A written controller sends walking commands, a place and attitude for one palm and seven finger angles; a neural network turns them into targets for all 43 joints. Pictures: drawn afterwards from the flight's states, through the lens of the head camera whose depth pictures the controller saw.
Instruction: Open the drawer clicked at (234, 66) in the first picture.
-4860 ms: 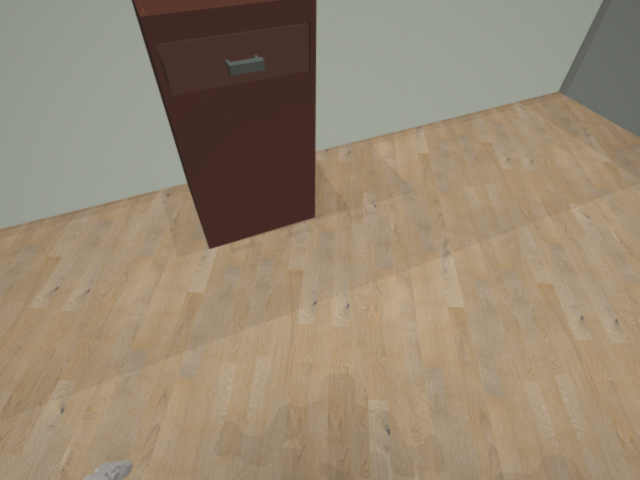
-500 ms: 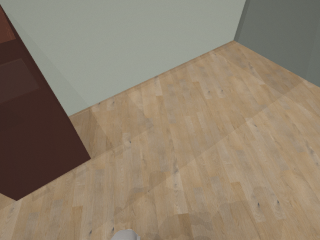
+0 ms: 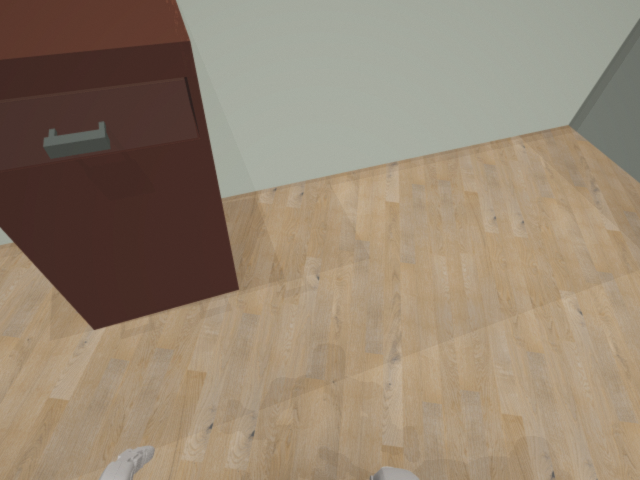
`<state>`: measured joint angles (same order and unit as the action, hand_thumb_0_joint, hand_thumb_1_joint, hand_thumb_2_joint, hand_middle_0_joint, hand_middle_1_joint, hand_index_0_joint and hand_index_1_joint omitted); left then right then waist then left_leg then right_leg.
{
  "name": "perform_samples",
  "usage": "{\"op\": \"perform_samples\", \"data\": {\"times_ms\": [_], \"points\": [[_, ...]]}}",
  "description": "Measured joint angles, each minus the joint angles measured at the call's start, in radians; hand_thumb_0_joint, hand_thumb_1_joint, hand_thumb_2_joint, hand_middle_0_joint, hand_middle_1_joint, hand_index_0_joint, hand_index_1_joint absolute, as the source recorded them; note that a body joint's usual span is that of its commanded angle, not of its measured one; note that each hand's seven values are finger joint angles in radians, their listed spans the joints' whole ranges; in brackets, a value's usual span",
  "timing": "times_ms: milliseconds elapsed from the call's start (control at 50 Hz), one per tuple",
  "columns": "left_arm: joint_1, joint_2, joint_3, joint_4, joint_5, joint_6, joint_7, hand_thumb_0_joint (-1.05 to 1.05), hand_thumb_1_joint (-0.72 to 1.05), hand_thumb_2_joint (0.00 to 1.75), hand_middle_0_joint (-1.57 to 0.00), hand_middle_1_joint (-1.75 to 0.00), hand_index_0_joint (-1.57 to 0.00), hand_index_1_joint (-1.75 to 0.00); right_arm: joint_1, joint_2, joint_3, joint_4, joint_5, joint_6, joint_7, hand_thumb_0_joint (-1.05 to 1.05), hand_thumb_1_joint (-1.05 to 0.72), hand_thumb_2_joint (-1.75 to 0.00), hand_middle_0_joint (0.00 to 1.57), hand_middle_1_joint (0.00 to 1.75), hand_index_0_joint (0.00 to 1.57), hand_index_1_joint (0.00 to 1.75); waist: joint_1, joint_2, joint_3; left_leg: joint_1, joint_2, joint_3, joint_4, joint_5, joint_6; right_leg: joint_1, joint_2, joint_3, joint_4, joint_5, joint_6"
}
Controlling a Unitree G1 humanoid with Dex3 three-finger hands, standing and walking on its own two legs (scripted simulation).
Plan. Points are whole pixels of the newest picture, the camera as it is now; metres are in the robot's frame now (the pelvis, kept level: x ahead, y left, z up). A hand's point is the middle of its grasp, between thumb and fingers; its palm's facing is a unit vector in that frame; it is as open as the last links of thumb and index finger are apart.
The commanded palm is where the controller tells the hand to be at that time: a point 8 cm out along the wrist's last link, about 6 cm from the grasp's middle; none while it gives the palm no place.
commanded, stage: turn to face it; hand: left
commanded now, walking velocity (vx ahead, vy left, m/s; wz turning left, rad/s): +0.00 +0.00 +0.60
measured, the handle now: (78, 136) +0.69 +0.49 -0.02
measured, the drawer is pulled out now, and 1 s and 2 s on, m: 0.00 0.00 0.00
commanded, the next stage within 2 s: take the last steps up to it in 0.46 s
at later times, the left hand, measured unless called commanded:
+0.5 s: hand out of the picture -0.02 +0.17 -0.16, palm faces +0.30 -0.92 -0.26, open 7.4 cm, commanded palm none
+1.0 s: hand out of the picture -0.02 +0.22 -0.17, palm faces +0.36 -0.91 -0.18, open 7.4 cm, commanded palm none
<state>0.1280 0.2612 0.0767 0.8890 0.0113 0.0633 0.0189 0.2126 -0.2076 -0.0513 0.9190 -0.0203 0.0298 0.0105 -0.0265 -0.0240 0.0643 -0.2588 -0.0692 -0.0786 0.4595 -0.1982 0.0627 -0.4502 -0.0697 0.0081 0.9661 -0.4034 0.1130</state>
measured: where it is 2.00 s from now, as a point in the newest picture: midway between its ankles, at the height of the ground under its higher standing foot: (266, 462)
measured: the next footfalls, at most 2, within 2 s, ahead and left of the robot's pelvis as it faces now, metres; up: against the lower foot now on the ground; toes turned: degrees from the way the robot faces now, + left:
right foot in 0.16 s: +0.04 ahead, -0.15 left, +0.00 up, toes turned +6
left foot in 0.60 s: -0.05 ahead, +0.11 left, +0.00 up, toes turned +22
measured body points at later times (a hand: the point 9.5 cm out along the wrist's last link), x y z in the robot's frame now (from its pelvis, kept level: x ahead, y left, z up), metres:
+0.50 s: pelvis -0.03 -0.03 +0.00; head +0.00 -0.03 +0.45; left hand -0.04 +0.22 -0.14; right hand +0.10 -0.28 -0.15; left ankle -0.08 +0.11 -0.69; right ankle +0.00 -0.15 -0.74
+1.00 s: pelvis -0.01 +0.03 +0.00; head -0.01 +0.03 +0.45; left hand -0.04 +0.27 -0.15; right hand +0.05 -0.20 -0.15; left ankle -0.08 +0.09 -0.74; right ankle +0.09 -0.09 -0.69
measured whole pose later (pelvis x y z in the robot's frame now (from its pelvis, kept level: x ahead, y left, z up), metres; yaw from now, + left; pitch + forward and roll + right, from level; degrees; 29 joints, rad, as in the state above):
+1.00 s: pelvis -0.01 +0.03 +0.00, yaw +21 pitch -2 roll +0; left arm 0.23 0.20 0.05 1.04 0.03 0.03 -0.01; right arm 0.38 -0.15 -0.03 1.07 -0.02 -0.04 -0.02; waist -0.02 -0.03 0.01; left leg -0.02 -0.04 0.03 0.31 -0.25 0.05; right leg -0.46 -0.10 -0.06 0.88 -0.30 0.07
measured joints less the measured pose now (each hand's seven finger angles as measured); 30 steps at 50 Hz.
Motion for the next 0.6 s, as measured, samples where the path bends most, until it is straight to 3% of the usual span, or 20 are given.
{"op": "perform_samples", "data": {"times_ms": [100, 160, 180, 240, 300, 340, 420, 520, 580, 600], "points": [[-0.034, -0.03, -0.015, -0.028, -0.008, -0.011, 0.003, 0.01, 0.91, 0.9, -0.2, -0.3, -0.2, -0.3, 0.027, -0.012, -0.013, 0.012, -0.004, 0.012, 0.0, 0.0, -0.9, -0.9, 0.21, 0.3, 0.21, 0.3, -0.026, 0.033, -0.003, -0.036, -0.019, -0.057, 0.027, 0.007, -0.02, 0.078, 0.043, 0.006, -0.179, -0.021, -0.02], [-0.03, -0.043, -0.025, -0.048, -0.012, -0.028, 0.004, 0.01, 0.91, 0.9, -0.2, -0.3, -0.2, -0.3, 0.043, -0.023, -0.023, 0.017, 0.001, 0.021, 0.001, 0.0, -0.9, -0.9, 0.21, 0.3, 0.21, 0.3, -0.029, 0.048, -0.013, -0.071, -0.038, -0.086, 0.071, -0.002, -0.043, 0.175, 0.059, 0.0, -0.389, 0.074, -0.037], [-0.026, -0.049, -0.027, -0.051, -0.008, -0.037, 0.006, 0.01, 0.9, 0.9, -0.2, -0.3, -0.2, -0.3, 0.044, -0.029, -0.027, 0.02, 0.006, 0.024, 0.002, 0.0, -0.9, -0.9, 0.21, 0.3, 0.21, 0.3, -0.024, 0.057, -0.013, -0.092, -0.036, -0.087, 0.113, -0.037, -0.05, 0.19, 0.061, -0.012, -0.428, 0.126, -0.075], [-0.002, -0.068, -0.043, -0.048, -0.001, -0.039, 0.009, 0.01, 0.9, 0.9, -0.2, -0.3, -0.2, -0.3, 0.048, -0.047, -0.043, 0.026, 0.001, 0.039, 0.004, 0.0, -0.91, -0.9, 0.21, 0.3, 0.2, 0.3, -0.029, 0.081, -0.012, -0.185, -0.027, -0.041, 0.398, -0.215, -0.08, 0.205, 0.048, -0.057, -0.418, 0.113, -0.123], [0.032, -0.078, -0.045, -0.034, -0.001, -0.036, 0.011, 0.01, 0.9, 0.9, -0.2, -0.3, -0.2, -0.3, 0.053, -0.06, -0.049, 0.033, -0.004, 0.048, 0.014, 0.0, -0.91, -0.9, 0.2, 0.3, 0.2, 0.3, -0.026, 0.078, -0.02, -0.239, 0.013, 0.016, 0.621, -0.191, -0.101, 0.24, 0.024, -0.088, -0.455, 0.117, -0.123], [0.049, -0.081, -0.046, -0.023, 0.001, -0.039, 0.011, 0.01, 0.9, 0.9, -0.2, -0.3, -0.2, -0.3, 0.053, -0.064, -0.049, 0.036, -0.004, 0.049, 0.017, 0.0, -0.91, -0.9, 0.2, 0.3, 0.2, 0.3, -0.024, 0.071, -0.018, -0.244, 0.045, 0.033, 0.679, -0.166, -0.114, 0.256, 0.01, -0.109, -0.47, 0.124, -0.122], [0.081, -0.082, -0.046, -0.003, 0.007, -0.048, 0.01, 0.01, 0.9, 0.9, -0.2, -0.3, -0.2, -0.3, 0.039, -0.065, -0.045, 0.048, -0.001, 0.056, 0.017, 0.0, -0.91, -0.9, 0.2, 0.3, 0.2, 0.3, -0.006, 0.052, -0.008, -0.202, 0.09, 0.053, 0.621, -0.183, -0.131, 0.265, -0.021, -0.146, -0.472, 0.123, -0.114], [0.123, -0.065, -0.039, 0.028, 0.018, -0.047, 0.005, 0.01, 0.9, 0.9, -0.2, -0.3, -0.2, -0.3, -0.018, -0.055, -0.029, 0.05, 0.007, 0.052, 0.012, 0.0, -0.91, -0.9, 0.2, 0.3, 0.2, 0.3, 0.034, 0.018, 0.015, -0.1, 0.102, 0.091, 0.395, -0.248, -0.124, 0.242, -0.057, -0.172, -0.44, 0.114, -0.092], [0.15, -0.042, -0.03, 0.056, 0.015, -0.039, 0.005, 0.01, 0.9, 0.9, -0.2, -0.3, -0.2, -0.3, -0.049, -0.045, -0.016, 0.037, 0.012, 0.029, 0.009, 0.0, -0.91, -0.9, 0.2, 0.3, 0.2, 0.3, 0.049, -0.001, 0.019, -0.009, 0.091, 0.12, 0.182, -0.159, -0.111, 0.214, -0.077, -0.187, -0.389, 0.094, -0.066], [0.16, -0.033, -0.026, 0.064, 0.01, -0.034, 0.006, 0.01, 0.9, 0.9, -0.2, -0.3, -0.2, -0.3, -0.056, -0.042, -0.012, 0.032, 0.011, 0.016, 0.008, 0.0, -0.91, -0.9, 0.2, 0.3, 0.2, 0.3, 0.051, -0.008, 0.015, 0.018, 0.087, 0.125, 0.117, -0.123, -0.089, 0.197, -0.085, -0.189, -0.355, 0.079, -0.056]]}}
